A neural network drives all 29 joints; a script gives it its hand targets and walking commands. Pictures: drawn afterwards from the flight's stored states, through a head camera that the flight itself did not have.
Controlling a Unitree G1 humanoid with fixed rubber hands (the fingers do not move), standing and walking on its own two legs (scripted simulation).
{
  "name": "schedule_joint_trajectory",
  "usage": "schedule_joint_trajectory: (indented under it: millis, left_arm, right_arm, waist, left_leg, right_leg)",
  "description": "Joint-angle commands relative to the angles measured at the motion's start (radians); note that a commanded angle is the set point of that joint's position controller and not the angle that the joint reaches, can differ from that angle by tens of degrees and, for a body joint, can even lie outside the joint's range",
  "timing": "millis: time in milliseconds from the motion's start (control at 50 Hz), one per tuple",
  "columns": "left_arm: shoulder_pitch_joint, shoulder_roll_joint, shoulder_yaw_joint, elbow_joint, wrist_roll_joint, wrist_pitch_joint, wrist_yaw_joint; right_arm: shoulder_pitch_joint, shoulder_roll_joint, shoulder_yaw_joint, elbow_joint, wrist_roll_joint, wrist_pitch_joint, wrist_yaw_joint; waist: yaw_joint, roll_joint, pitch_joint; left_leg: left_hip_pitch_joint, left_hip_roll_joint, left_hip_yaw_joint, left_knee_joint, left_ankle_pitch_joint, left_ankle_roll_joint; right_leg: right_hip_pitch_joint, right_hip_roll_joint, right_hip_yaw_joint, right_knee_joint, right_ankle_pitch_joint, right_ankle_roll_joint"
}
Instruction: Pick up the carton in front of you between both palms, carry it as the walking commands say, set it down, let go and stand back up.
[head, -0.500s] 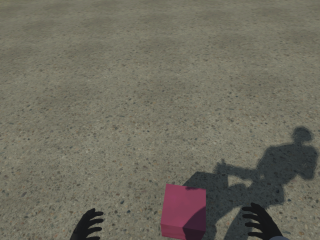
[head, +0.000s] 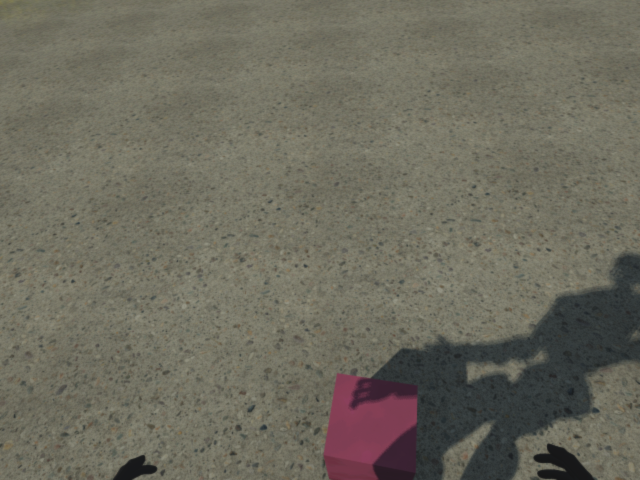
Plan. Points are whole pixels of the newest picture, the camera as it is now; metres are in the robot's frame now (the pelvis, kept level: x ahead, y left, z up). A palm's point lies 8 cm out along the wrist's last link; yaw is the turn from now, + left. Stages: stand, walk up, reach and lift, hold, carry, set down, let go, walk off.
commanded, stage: stand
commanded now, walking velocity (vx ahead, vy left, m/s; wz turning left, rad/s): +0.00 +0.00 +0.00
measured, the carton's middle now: (371, 434) +0.38 -0.06 -0.65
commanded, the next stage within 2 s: none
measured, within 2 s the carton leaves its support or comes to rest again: neither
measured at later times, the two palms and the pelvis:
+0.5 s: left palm out of the picture +0.10 +0.29 -0.08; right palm out of the picture +0.11 -0.30 -0.10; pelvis +0.00 -0.01 +0.01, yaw +1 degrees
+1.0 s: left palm out of the picture +0.07 +0.30 -0.09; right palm out of the picture +0.08 -0.31 -0.10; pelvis -0.02 -0.01 +0.01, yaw +0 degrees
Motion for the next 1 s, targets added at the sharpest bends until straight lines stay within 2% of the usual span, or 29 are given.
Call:
schedule_joint_trajectory:
  millis: [0, 240, 720, 980]
  left_arm:
    - [-0.030, 0.148, 0.031, -0.039, -0.003, -0.017, 0.007]
    - [-0.061, 0.163, 0.024, 0.050, -0.013, -0.020, 0.008]
    - [-0.107, 0.193, 0.012, 0.183, -0.020, -0.025, -0.002]
    - [-0.116, 0.207, 0.005, 0.224, -0.025, -0.027, -0.004]
  right_arm:
    - [-0.023, -0.131, -0.026, -0.040, 0.001, -0.021, -0.007]
    - [-0.032, -0.151, -0.012, 0.039, 0.007, -0.029, -0.015]
    - [-0.053, -0.183, 0.002, 0.168, 0.011, -0.040, -0.012]
    - [-0.058, -0.195, 0.005, 0.210, 0.016, -0.041, -0.008]
  waist:
    - [-0.004, -0.052, -0.077]
    - [0.002, -0.037, -0.062]
    - [0.006, -0.039, -0.011]
    - [0.006, -0.037, -0.006]
  left_leg:
    - [0.003, 0.085, -0.055, -0.046, 0.336, -0.003]
    - [0.004, 0.096, -0.063, -0.081, 0.358, -0.003]
    - [-0.007, 0.111, -0.084, -0.177, 0.229, 0.007]
    - [-0.005, 0.116, -0.088, -0.195, 0.221, 0.010]
  right_leg:
    - [0.078, -0.116, 0.099, -0.067, 0.341, 0.000]
    - [0.130, -0.125, 0.103, -0.091, 0.385, -0.002]
    - [0.144, -0.134, 0.122, -0.181, 0.234, -0.004]
    - [0.148, -0.138, 0.127, -0.196, 0.220, -0.005]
